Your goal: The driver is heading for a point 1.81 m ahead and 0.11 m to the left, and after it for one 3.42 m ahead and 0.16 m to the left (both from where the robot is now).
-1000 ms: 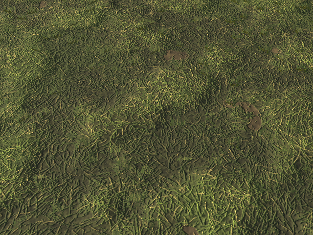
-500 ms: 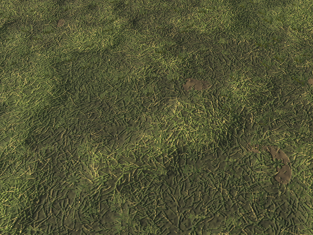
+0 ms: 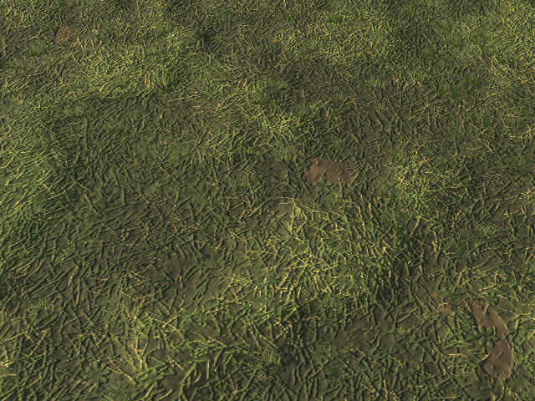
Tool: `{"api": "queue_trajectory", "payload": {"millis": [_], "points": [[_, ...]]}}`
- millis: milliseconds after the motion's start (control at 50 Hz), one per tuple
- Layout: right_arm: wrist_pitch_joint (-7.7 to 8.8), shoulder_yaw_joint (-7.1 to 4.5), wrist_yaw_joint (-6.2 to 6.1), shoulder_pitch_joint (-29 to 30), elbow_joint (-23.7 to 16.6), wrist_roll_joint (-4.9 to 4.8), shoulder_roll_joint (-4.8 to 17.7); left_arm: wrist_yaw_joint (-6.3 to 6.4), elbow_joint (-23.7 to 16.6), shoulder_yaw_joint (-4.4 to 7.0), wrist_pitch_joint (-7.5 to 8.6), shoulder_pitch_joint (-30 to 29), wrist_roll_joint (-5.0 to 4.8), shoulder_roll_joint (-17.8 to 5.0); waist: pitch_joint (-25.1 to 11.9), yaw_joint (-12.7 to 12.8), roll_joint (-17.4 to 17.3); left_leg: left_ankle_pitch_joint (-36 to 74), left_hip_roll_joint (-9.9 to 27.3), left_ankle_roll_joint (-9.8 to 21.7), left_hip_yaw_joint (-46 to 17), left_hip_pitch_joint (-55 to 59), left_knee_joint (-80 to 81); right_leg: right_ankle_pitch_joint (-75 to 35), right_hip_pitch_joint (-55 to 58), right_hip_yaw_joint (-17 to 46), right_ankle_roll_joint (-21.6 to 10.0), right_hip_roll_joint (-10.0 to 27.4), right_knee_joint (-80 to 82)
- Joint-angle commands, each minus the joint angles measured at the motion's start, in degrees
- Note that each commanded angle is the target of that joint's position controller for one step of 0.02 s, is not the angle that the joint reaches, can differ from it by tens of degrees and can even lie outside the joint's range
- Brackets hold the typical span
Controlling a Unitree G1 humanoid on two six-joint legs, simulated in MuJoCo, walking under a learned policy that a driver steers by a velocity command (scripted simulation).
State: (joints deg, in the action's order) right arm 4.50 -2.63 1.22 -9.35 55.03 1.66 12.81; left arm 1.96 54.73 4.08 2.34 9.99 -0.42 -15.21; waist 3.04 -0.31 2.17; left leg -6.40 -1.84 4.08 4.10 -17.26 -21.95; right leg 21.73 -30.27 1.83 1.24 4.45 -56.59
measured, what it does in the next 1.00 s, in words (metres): steps on the spot: right foot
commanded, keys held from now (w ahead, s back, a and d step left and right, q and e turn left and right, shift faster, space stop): no key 1.00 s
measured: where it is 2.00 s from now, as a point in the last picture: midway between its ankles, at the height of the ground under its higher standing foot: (294, 375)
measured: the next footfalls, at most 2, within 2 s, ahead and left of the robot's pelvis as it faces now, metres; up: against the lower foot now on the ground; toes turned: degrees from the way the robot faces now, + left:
right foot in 0.18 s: +0.14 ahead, -0.16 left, +0.00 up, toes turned -1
left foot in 1.78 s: +0.55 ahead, +0.06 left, +0.00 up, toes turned +3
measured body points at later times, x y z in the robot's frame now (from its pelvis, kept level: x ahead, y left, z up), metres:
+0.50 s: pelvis +0.08 -0.03 +0.00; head +0.10 -0.03 +0.44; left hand +0.16 +0.23 -0.15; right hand +0.14 -0.29 -0.15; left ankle +0.06 +0.08 -0.74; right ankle +0.10 -0.15 -0.74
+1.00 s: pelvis +0.08 -0.03 +0.00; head +0.09 -0.03 +0.45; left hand +0.14 +0.23 -0.15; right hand +0.11 -0.27 -0.16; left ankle +0.06 +0.08 -0.74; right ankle +0.10 -0.15 -0.74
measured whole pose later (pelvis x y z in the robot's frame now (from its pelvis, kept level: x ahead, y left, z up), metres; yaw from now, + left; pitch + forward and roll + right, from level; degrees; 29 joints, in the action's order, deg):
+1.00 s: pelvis +0.08 -0.03 +0.00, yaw +0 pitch -2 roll +0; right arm 0.1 -1.4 -2.1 -12.7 63.4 0.4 11.5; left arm 2.3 64.0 2.8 -0.7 8.1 0.1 -12.1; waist 2.2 -0.1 0.1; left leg -17.1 0.7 0.5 3.3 -8.9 -27.5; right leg 13.3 -13.0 -0.4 0.7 1.2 -27.9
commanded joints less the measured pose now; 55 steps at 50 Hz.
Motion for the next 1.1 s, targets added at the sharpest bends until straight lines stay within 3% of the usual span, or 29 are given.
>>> {"api": "queue_trajectory", "payload": {"millis": [20,100,160,180,200,220,240,260,280,360,500,1000,1020,1060,1100], "points": [[0.51,-1.16,-0.92,4.6,-2.9,0.03,7.7,0.53,-0.2,0.17,-1.14,7.2,0.51,-1.4,-10.3,3.7,-8.3,35.0,13.5,9.5,-5.5,0.4,6.3,-7.5,11.2,0.1,0.5,1.1,10.0],[-0.94,-0.91,-1.55,2.8,-1.2,-0.49,8.0,0.41,-0.9,0.53,-2.35,2.6,0.36,-3.1,-8.7,2.0,-7.7,14.7,13.9,8.4,-7.5,0.7,7.8,-11.3,14.3,-0.1,0.3,0.5,18.5],[-1.67,-0.06,-1.65,1.6,0.1,-1.57,5.8,0.31,-0.4,0.66,-2.25,1.9,1.50,-3.4,-5.5,2.9,-5.5,-2.6,10.6,4.1,-7.9,-1.0,5.2,-18.2,20.2,-0.6,-1.4,0.0,31.2],[-1.70,0.30,-1.66,-0.5,0.6,-1.08,4.8,0.43,-0.6,0.94,-2.09,1.8,1.80,-5.3,-5.1,1.7,-2.8,-7.9,8.3,1.5,-7.2,-1.8,3.0,-25.4,22.5,2.3,-2.3,2.8,32.8],[-1.56,0.04,-1.57,-4.4,1.2,-0.41,4.8,0.72,-1.0,1.40,-2.09,0.6,1.27,-8.6,-4.8,-2.0,2.9,-12.5,4.3,-0.5,-4.9,-4.0,0.5,-30.7,24.2,4.2,-4.0,5.5,31.4],[-1.98,0.31,-1.91,-6.3,1.6,-0.57,3.3,0.46,0.0,1.25,-2.18,-0.7,0.55,-7.2,-5.2,-3.4,7.7,-11.5,2.5,-1.7,-2.6,-0.3,1.4,-19.8,19.6,4.3,-5.3,4.8,32.3],[-2.54,0.14,-2.26,-3.2,1.3,-0.61,4.8,0.00,0.1,0.90,-2.07,-1.6,0.29,-4.4,-3.2,-1.5,5.4,-9.3,2.6,-2.3,-2.0,2.7,0.6,-13.6,15.4,3.5,-4.3,2.7,33.6],[-3.04,-0.11,-2.57,-1.5,1.0,-0.98,5.7,-0.14,0.3,0.56,-1.82,-1.9,0.72,-3.5,-2.9,-0.9,3.4,-7.7,3.0,-2.1,-2.2,3.3,0.0,-14.1,14.8,2.5,-3.1,1.8,33.8],[-3.44,-0.12,-2.78,-1.1,1.2,-1.12,5.5,-0.24,0.5,0.51,-1.50,-2.0,1.04,-3.7,-3.1,-0.7,2.7,-6.1,3.4,-1.9,-2.5,3.4,-0.3,-17.1,15.8,1.8,-2.4,1.1,33.1],[-3.61,-0.28,-2.74,-1.4,1.9,-1.22,5.7,-0.02,2.4,0.50,-0.89,-0.8,0.51,-3.9,-5.6,-0.2,1.1,0.4,4.1,-1.9,-2.8,5.0,-1.4,-25.7,19.8,1.0,-2.9,0.6,30.6],[-4.21,-0.47,-2.94,-1.9,3.6,-1.48,5.6,0.19,4.0,0.31,-1.46,-1.6,0.35,-3.8,-5.7,0.0,-1.6,3.7,4.4,-2.4,-2.6,6.3,-2.4,-27.5,21.0,0.1,-3.4,-0.2,29.5],[-4.02,0.39,-3.48,-5.5,7.3,-1.28,4.3,0.57,7.9,-0.48,-2.66,-1.5,0.48,-2.7,-1.2,0.3,-2.2,-5.2,4.7,-2.8,-2.9,4.1,0.7,-17.0,19.7,-1.2,-2.2,-1.9,32.4],[-4.09,0.42,-3.54,-6.8,7.9,-1.33,4.1,0.59,8.6,-0.64,-2.72,-0.4,0.47,-2.2,-2.3,0.2,-2.6,-11.3,4.4,-2.5,-2.7,4.5,1.4,-11.1,19.9,-2.1,-2.3,-2.7,32.1],[-4.39,-0.63,-3.86,-7.4,7.6,-2.20,6.9,0.73,8.5,-0.30,-2.67,-0.2,-0.12,-2.8,0.5,-0.3,-5.5,-30.6,5.8,0.3,-5.9,2.6,3.4,6.8,14.5,-5.2,-2.9,-5.7,27.5],[-3.73,-1.67,-3.91,-10.6,7.5,-2.83,9.6,0.38,6.6,-0.43,-1.42,-3.0,-0.23,-1.6,4.1,-2.0,-10.6,-43.4,14.5,5.4,-18.1,3.3,10.2,7.8,5.9,-7.2,-3.2,-6.2,18.0]]}}
Velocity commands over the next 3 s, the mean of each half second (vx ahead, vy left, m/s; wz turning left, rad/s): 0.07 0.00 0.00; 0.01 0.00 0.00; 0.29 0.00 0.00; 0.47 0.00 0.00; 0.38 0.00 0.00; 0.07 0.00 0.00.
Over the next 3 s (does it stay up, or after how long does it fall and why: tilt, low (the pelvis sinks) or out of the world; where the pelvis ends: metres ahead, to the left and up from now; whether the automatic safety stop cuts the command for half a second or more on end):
stays up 0.82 -0.08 0.00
